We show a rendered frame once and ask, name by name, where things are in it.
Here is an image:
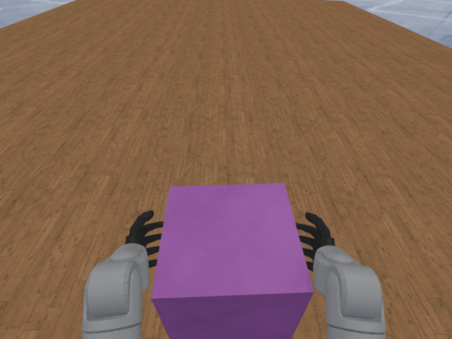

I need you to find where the robot left forearm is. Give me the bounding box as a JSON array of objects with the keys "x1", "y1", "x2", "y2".
[{"x1": 82, "y1": 243, "x2": 150, "y2": 339}]

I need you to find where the right robot hand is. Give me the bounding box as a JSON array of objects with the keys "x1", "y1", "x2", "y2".
[{"x1": 295, "y1": 213, "x2": 335, "y2": 271}]

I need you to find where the robot right forearm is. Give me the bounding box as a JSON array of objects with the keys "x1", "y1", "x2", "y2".
[{"x1": 313, "y1": 245, "x2": 386, "y2": 339}]

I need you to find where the left robot hand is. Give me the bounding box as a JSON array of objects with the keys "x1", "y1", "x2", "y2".
[{"x1": 125, "y1": 210, "x2": 164, "y2": 268}]

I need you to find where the carton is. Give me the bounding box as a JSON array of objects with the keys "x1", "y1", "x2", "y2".
[{"x1": 151, "y1": 183, "x2": 314, "y2": 339}]

